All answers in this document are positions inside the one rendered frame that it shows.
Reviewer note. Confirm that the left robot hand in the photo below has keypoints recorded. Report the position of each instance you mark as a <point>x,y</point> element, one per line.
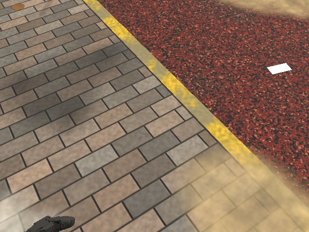
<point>52,224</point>

